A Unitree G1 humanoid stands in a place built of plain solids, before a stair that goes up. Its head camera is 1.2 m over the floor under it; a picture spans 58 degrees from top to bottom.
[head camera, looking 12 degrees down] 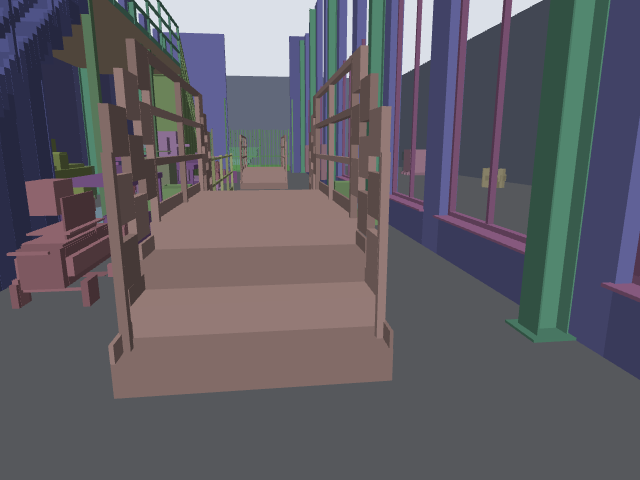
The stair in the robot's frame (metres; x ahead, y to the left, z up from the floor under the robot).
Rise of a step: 0.18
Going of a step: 0.30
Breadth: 1.40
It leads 7 degrees to the left of straight ahead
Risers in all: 4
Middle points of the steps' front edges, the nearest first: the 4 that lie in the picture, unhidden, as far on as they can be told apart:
1.99 0.31 0.18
2.29 0.35 0.36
2.59 0.39 0.54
2.89 0.42 0.72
